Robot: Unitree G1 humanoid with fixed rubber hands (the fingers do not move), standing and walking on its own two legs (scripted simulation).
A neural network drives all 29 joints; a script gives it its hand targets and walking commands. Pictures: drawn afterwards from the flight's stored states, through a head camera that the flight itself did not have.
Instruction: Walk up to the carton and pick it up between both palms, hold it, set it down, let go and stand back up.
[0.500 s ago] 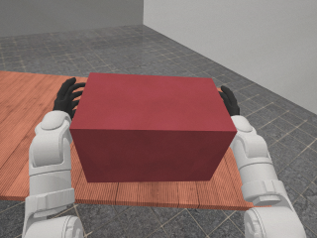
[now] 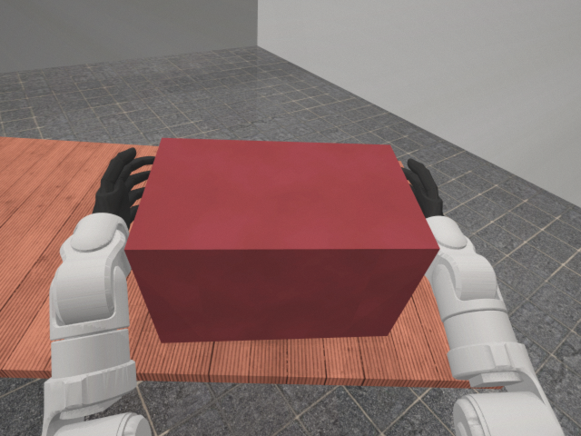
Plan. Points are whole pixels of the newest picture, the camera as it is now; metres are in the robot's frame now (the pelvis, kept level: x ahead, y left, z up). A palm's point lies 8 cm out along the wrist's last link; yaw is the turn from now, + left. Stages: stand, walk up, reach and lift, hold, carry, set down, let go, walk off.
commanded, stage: hold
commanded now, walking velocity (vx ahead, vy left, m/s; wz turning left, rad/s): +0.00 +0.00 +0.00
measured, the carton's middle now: (279, 241) +0.34 +0.00 +0.15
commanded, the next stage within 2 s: none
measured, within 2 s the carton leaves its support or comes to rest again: neither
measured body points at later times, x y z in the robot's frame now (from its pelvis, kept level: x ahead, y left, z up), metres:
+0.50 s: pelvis -0.01 +0.00 +0.00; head -0.05 +0.02 +0.45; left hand +0.35 +0.21 +0.20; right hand +0.37 -0.19 +0.19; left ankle +0.00 +0.13 -0.75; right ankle -0.01 -0.12 -0.75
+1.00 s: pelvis +0.00 +0.00 +0.00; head -0.04 +0.02 +0.45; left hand +0.36 +0.21 +0.19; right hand +0.37 -0.19 +0.18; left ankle +0.00 +0.13 -0.75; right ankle -0.01 -0.12 -0.75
